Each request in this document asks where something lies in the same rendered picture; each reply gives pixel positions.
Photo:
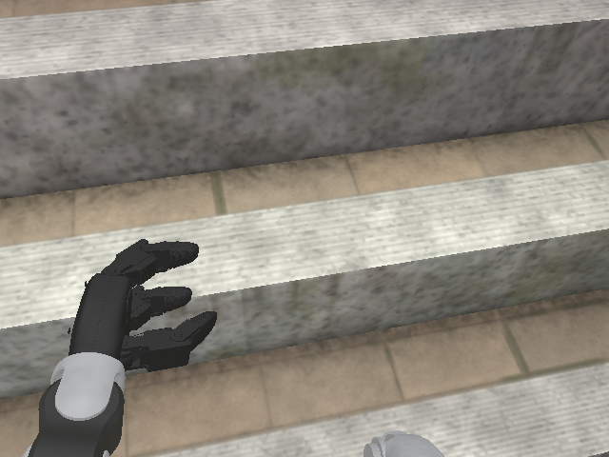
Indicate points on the left robot forearm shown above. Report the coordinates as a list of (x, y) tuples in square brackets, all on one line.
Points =
[(81, 412)]

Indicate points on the left robot hand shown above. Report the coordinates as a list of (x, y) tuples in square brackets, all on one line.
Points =
[(111, 307)]

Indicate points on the right robot thigh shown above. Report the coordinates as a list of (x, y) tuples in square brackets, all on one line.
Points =
[(401, 445)]

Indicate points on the right robot shin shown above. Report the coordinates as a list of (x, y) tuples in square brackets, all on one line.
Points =
[(393, 432)]

